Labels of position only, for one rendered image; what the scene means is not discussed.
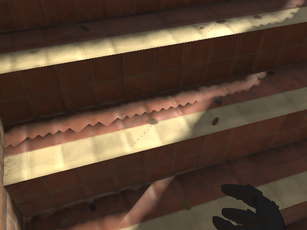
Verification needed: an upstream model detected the robot right hand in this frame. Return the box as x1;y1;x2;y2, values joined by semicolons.
212;184;290;230

